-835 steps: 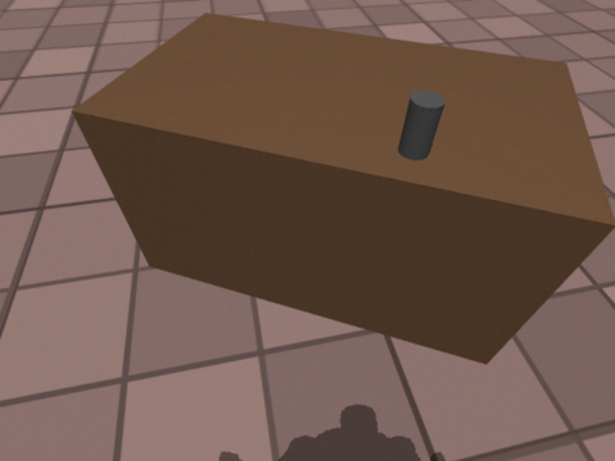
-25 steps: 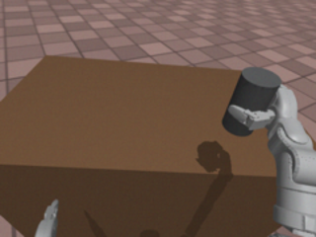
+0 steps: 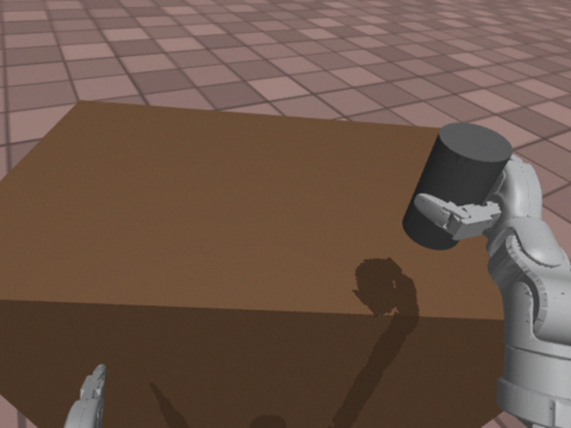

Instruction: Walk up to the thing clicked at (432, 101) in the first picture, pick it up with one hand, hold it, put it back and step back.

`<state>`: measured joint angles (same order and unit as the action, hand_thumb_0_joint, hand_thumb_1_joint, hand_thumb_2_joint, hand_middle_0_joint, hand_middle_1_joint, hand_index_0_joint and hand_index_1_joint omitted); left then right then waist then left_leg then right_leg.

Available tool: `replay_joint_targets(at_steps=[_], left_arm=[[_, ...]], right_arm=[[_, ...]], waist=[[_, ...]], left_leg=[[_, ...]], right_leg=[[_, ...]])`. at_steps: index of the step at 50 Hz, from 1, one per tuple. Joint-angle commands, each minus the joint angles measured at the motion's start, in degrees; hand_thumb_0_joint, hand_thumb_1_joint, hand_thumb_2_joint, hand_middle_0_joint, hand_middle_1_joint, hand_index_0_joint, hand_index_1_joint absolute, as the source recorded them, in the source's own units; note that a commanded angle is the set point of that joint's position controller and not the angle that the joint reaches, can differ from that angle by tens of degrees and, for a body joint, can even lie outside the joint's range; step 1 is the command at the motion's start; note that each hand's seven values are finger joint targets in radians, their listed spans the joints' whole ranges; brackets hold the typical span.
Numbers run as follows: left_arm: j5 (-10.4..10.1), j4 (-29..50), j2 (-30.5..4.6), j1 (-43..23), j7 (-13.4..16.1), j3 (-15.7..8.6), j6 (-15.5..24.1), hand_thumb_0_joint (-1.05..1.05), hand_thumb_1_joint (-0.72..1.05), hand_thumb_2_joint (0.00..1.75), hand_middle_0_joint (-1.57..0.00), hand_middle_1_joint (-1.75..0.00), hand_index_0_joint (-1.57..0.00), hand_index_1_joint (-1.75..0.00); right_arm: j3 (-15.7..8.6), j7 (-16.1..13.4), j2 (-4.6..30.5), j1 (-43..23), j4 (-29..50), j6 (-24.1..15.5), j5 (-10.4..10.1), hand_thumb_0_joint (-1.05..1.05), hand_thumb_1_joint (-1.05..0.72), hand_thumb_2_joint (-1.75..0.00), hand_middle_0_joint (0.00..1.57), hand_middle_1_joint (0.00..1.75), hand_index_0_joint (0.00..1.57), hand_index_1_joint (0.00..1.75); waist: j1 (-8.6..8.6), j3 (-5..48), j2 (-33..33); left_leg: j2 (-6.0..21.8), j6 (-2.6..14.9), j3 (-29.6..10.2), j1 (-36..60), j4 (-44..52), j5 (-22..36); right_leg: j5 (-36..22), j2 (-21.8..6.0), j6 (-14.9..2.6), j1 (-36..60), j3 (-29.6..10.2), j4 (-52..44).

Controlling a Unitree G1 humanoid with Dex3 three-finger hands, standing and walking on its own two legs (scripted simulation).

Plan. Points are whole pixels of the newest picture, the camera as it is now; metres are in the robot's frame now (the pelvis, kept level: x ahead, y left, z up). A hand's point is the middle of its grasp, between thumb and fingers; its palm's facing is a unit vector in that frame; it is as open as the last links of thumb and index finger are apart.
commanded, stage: hold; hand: right
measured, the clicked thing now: (450, 189) +0.34 -0.18 +0.23
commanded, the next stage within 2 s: crouch in 1.44 s
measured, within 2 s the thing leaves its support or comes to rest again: neither
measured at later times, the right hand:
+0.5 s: hand (453, 192) +0.33 -0.18 +0.24, palm faces +0.17 +0.99 -0.01, open 10.4 cm
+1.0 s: hand (449, 196) +0.33 -0.18 +0.23, palm faces +0.16 +0.99 +0.00, open 10.4 cm
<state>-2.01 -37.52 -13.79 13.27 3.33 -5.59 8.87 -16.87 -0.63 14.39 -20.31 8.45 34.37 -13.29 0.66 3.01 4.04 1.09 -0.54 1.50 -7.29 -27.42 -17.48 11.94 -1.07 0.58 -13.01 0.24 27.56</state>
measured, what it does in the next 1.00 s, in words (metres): stands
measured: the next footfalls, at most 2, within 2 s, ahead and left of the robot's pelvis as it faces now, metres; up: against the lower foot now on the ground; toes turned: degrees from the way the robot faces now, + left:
none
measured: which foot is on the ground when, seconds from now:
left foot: down 0.00-1.00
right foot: down 0.00-1.00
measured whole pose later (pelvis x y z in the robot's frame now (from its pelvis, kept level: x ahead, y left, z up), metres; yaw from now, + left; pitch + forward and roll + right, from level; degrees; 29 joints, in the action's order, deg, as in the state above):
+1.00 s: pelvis +0.00 +0.00 +0.00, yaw +0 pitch -3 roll +0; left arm -1.9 -37.8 -13.9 12.7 3.6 -6.1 8.9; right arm -16.4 -0.4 14.3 -18.2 8.7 33.5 -13.2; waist 0.5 3.1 3.9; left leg 1.0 -0.5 1.5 -7.0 -27.4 -17.6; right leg 12.2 -1.2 0.7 -12.7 0.3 27.6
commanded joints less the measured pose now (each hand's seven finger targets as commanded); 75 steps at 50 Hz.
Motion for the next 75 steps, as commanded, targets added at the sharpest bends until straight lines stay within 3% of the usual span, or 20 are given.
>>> replay_joint_targets(at_steps=[1,8,19,21,24,34,39,40,43,49,51,53,57,60,63,65,69,71,73,75], left_arm=[[-0.3,9.1,-7.2,-9.2,0.3,-2.0,3.6,0.00,-0.53,0.04,-0.05,-0.06,-0.05,-0.05],[-0.1,10.8,-8.5,-8.5,0.7,-3.1,3.8,0.00,-0.54,0.05,-0.05,-0.06,-0.05,-0.05],[-0.4,8.9,-6.5,-8.3,0.0,-1.5,3.5,0.00,-0.54,0.05,-0.05,-0.05,-0.05,-0.05],[-0.3,10.6,-9.0,-8.7,0.3,-3.5,3.7,0.00,-0.53,0.04,-0.05,-0.06,-0.05,-0.05],[-0.4,8.2,-6.9,-7.5,-0.1,-2.2,3.4,0.00,-0.54,0.05,-0.05,-0.06,-0.05,-0.05],[-0.2,10.9,-7.7,-8.9,0.9,-1.9,4.0,0.00,-0.53,0.05,-0.05,-0.05,-0.05,-0.05],[-0.3,8.8,-6.5,-8.0,0.6,-1.7,4.0,0.00,-0.54,0.05,-0.05,-0.06,-0.05,-0.05],[-0.2,7.6,-8.0,-7.2,0.7,-3.5,3.7,0.00,-0.53,0.05,-0.05,-0.05,-0.05,-0.05],[-0.3,10.6,-7.7,-10.2,0.5,-2.7,4.0,0.00,-0.53,0.04,-0.05,-0.06,-0.05,-0.05],[-0.1,8.7,-8.6,-7.5,0.7,-3.3,3.5,0.00,-0.54,0.05,-0.05,-0.05,-0.05,-0.05],[-0.2,9.9,-6.7,-8.7,0.5,-2.2,3.9,0.00,-0.54,0.05,-0.05,-0.05,-0.05,-0.05],[-0.2,7.2,-8.1,-7.0,0.5,-3.7,3.5,0.00,-0.54,0.05,-0.05,-0.05,-0.05,-0.05],[-0.3,8.6,-6.1,-7.9,0.2,-1.3,3.6,0.00,-0.54,0.05,-0.05,-0.05,-0.05,-0.05],[-0.1,11.7,-9.0,-9.4,0.7,-3.6,3.9,0.00,-0.53,0.05,-0.05,-0.05,-0.05,-0.05],[-0.3,10.4,-6.1,-9.6,0.3,-0.8,3.7,0.00,-0.54,0.05,-0.05,-0.05,-0.05,-0.05],[-0.2,9.6,-7.8,-9.1,0.6,-2.7,3.5,0.00,-0.54,0.05,-0.05,-0.05,-0.05,-0.05],[-0.2,10.3,-8.6,-8.6,0.6,-3.4,3.4,0.00,-0.53,0.04,-0.05,-0.05,-0.05,-0.05],[-0.2,9.4,-6.3,-7.9,0.0,-1.4,3.4,0.00,-0.53,0.05,-0.05,-0.05,-0.05,-0.05],[-0.3,11.7,-8.5,-8.8,0.4,-3.2,3.4,0.00,-0.54,0.05,-0.05,-0.05,-0.05,-0.05],[-0.3,10.1,-6.9,-8.4,0.1,-1.8,3.3,0.00,-0.54,0.05,-0.05,-0.05,-0.05,-0.05]], right_arm=[[-3.6,0.1,10.6,-22.0,12.1,-3.5,-0.3,0.00,-0.15,-1.32,1.26,1.44,1.31,1.44],[-2.1,-0.1,9.6,-24.1,12.9,-3.8,-0.1,0.00,-0.13,-1.31,1.25,1.43,1.30,1.43],[-3.3,0.4,10.5,-21.7,11.2,-3.7,-0.2,0.00,-0.13,-1.32,1.26,1.44,1.31,1.44],[-4.5,0.3,12.2,-22.6,12.7,-3.8,-0.4,0.00,-0.13,-1.32,1.26,1.44,1.31,1.44],[-2.4,0.5,9.2,-20.7,11.6,-3.6,-0.4,0.00,-0.15,-1.32,1.25,1.43,1.31,1.43],[-4.5,0.0,12.1,-21.2,12.7,-5.2,-0.3,0.00,-0.14,-1.31,1.26,1.43,1.31,1.43],[-2.5,0.1,10.1,-21.7,15.2,-5.6,-0.4,0.00,-0.12,-1.31,1.25,1.43,1.31,1.43],[-4.4,0.0,12.0,-19.8,13.3,-5.4,-0.1,0.00,-0.15,-1.31,1.26,1.43,1.31,1.43],[-1.4,0.3,8.8,-21.2,14.2,-4.8,-0.2,0.00,-0.15,-1.31,1.25,1.42,1.30,1.42],[-4.0,0.1,11.2,-19.3,10.6,-4.6,-0.1,0.00,-0.13,-1.31,1.25,1.43,1.31,1.43],[-2.5,0.2,9.8,-24.1,16.0,-5.4,-0.4,0.00,-0.13,-1.32,1.26,1.44,1.31,1.44],[-3.4,-0.1,10.4,-18.8,10.2,-4.7,-0.2,0.00,-0.14,-1.33,1.27,1.45,1.32,1.45],[-2.9,-0.4,10.2,-21.1,12.0,-4.9,0.0,0.00,-0.16,-1.31,1.26,1.43,1.31,1.43],[-3.2,-0.4,11.0,-23.0,13.7,-5.2,0.1,0.00,-0.13,-1.32,1.26,1.44,1.31,1.44],[-2.2,-0.2,9.8,-22.1,12.8,-4.7,0.1,0.00,-0.15,-1.31,1.26,1.43,1.31,1.43],[-2.8,-0.2,10.0,-21.2,11.4,-4.9,0.0,0.00,-0.14,-1.31,1.26,1.43,1.31,1.43],[-3.8,-0.1,11.3,-20.7,11.4,-5.1,0.1,0.00,-0.12,-1.31,1.25,1.43,1.30,1.43],[-3.1,0.1,10.5,-21.8,14.3,-5.6,-0.1,0.00,-0.13,-1.30,1.25,1.42,1.30,1.42],[-4.5,-0.2,11.6,-20.3,14.6,-5.5,-0.3,0.00,-0.14,-1.30,1.25,1.42,1.30,1.42],[-1.1,0.1,8.1,-21.6,16.4,-5.2,-0.4,0.00,-0.15,-1.30,1.25,1.42,1.30,1.42]], waist=[[0.45,9.7,-3.9],[-0.76,12.0,-4.4],[0.44,9.0,-4.0],[0.15,11.0,-3.7],[-0.20,9.1,-3.8],[0.28,9.0,-4.4],[-0.20,9.9,-1.8],[0.04,10.1,-2.0],[-0.82,10.0,-2.8],[-0.43,8.1,-4.2],[-0.25,11.6,-3.0],[-0.20,8.8,-4.3],[0.19,9.2,-3.9],[-0.39,12.8,-4.2],[0.43,9.5,-2.5],[-0.08,9.6,-4.3],[-0.24,9.1,-4.5],[0.42,10.4,-2.6],[0.42,11.3,-4.3],[-0.34,10.2,-3.2]], left_leg=[[-1.2,0.15,1.6,-4.2,4.9,13.3],[-1.2,0.02,1.6,-4.2,4.4,15.5],[-1.3,0.28,1.5,-4.7,5.1,12.4],[-1.4,0.46,1.7,-4.3,4.7,13.0],[-1.4,0.18,1.6,-4.7,4.9,13.8],[-1.2,0.18,1.4,-4.9,5.3,10.6],[-1.3,0.31,1.3,-4.7,4.5,13.8],[-1.2,0.28,1.4,-4.2,4.5,14.0],[-1.5,0.30,1.5,-4.6,4.9,12.8],[-1.4,0.27,1.5,-5.2,5.2,12.2],[-1.3,0.18,1.4,-4.0,4.8,14.5],[-1.2,0.06,1.4,-4.2,4.8,15.2],[-1.2,-0.07,1.2,-3.7,4.9,14.9],[-1.3,-0.09,1.4,-3.0,4.4,17.5],[-1.2,0.13,1.2,-3.8,4.9,14.9],[-1.2,-0.09,1.3,-3.7,5.2,14.5],[-1.3,0.11,1.3,-4.2,5.3,12.8],[-1.3,0.28,1.4,-3.6,4.9,13.9],[-1.2,0.09,1.3,-2.8,4.9,15.0],[-1.3,0.09,1.3,-4.0,4.9,15.0]], right_leg=[[-9.1,1.0,-1.74,8.9,0.8,-2.3],[-10.9,1.0,-1.81,10.7,0.8,-1.9],[-8.0,1.0,-1.67,8.6,0.9,-2.8],[-9.1,0.7,-1.50,10.0,0.7,-2.4],[-9.5,0.9,-1.62,9.1,0.9,-2.3],[-6.1,1.0,-1.74,8.7,0.8,-2.8],[-9.2,1.0,-1.51,9.6,0.9,-2.4],[-9.7,1.0,-1.56,9.5,0.8,-2.1],[-8.4,0.7,-1.47,9.8,0.6,-2.6],[-7.8,0.7,-1.63,9.0,0.7,-2.8],[-10.0,0.9,-1.58,10.4,0.8,-2.4],[-10.5,1.0,-1.78,9.3,0.9,-2.2],[-9.8,1.0,-1.68,9.0,1.1,-2.2],[-12.8,0.8,-1.76,11.2,0.8,-1.6],[-10.4,0.8,-1.54,9.6,1.0,-2.3],[-9.5,0.9,-1.74,9.4,1.0,-2.4],[-8.1,0.9,-1.68,9.0,0.9,-2.7],[-9.4,0.9,-1.53,9.7,0.9,-2.6],[-10.4,0.9,-1.62,10.0,1.0,-2.2],[-10.3,0.8,-1.56,10.3,1.1,-2.5]])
